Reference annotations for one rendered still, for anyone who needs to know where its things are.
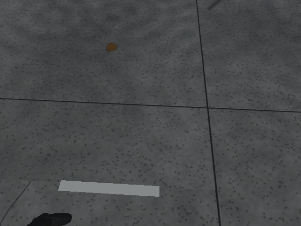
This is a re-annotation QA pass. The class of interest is left robot hand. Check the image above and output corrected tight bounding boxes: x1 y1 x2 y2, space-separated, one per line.
26 213 72 226

